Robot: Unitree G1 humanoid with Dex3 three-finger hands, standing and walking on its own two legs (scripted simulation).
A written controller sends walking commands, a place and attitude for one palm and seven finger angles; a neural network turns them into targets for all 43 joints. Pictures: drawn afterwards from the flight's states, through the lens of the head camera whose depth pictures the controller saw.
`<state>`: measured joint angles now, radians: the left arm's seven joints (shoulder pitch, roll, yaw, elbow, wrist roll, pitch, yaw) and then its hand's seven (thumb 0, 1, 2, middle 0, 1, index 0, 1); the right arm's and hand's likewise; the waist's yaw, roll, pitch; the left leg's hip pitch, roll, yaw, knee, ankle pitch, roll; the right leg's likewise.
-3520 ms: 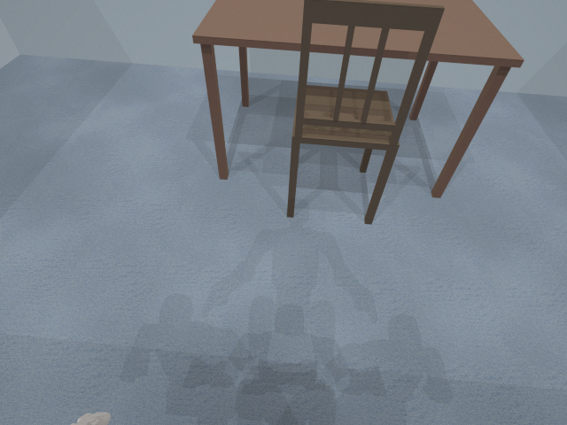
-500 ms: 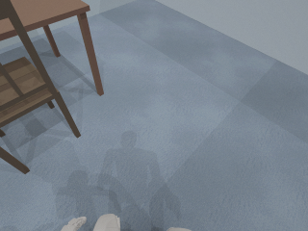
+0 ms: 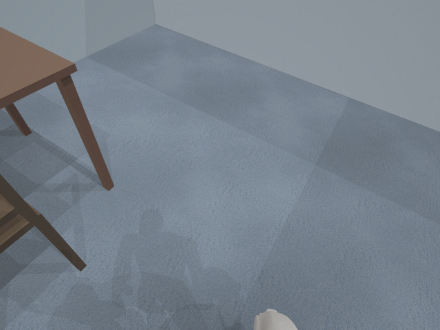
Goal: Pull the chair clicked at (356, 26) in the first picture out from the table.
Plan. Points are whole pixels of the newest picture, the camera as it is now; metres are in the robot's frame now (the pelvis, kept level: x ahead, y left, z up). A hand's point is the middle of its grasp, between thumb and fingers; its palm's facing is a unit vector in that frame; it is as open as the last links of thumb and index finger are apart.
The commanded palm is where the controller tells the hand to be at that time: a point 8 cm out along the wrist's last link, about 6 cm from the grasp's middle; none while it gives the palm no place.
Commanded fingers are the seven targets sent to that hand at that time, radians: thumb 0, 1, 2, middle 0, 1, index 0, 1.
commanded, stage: walk to a spot facing it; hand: left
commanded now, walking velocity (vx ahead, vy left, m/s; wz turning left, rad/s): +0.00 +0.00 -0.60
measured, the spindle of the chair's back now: out of the picture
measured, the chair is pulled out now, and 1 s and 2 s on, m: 0.00 0.00 0.00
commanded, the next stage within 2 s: turn to face it in 0.12 s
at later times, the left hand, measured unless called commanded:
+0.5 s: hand (174, 268) +0.27 +0.12 -0.17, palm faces -0.11 -0.98 -0.16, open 7.3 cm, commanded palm none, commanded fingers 0.00 0.90 0.90 -0.20 -0.30 -0.20 -0.30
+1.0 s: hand (129, 306) +0.19 +0.20 -0.17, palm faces +0.19 -0.95 -0.27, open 7.4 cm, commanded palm none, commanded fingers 0.00 0.90 0.90 -0.20 -0.30 -0.20 -0.30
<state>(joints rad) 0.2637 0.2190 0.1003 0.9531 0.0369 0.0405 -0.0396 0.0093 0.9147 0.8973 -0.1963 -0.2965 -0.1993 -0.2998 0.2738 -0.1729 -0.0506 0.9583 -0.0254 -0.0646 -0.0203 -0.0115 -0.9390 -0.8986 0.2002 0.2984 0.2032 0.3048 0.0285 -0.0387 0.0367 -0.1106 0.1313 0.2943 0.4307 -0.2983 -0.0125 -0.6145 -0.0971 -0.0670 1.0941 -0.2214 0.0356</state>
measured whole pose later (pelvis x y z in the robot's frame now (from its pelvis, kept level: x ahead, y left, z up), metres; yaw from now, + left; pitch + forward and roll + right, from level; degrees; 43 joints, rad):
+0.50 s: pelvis +0.12 -0.02 -0.01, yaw -5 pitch -2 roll -2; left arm 0.09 0.15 0.02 0.94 0.03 0.01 0.02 0.01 0.91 0.90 -0.20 -0.30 -0.21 -0.30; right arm 0.27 -0.16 -0.03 1.00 -0.02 0.04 -0.01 0.01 -0.93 -0.90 0.20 0.30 0.20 0.30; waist -0.05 0.02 0.03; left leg -0.41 0.10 0.08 0.85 -0.39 -0.04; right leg -0.28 -0.01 -0.17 0.52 -0.21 -0.04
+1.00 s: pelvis +0.12 -0.03 +0.00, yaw +9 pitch +1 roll -2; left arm 0.14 0.24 0.09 0.94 0.01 0.06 0.03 0.01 0.91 0.90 -0.20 -0.30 -0.20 -0.30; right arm 0.24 -0.21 -0.08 0.95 -0.03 0.03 0.00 0.00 -0.90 -0.90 0.20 0.30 0.20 0.30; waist -0.03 0.01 0.06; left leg -0.34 -0.03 -0.06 0.47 -0.16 0.04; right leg -0.38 -0.04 0.00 0.85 -0.44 0.09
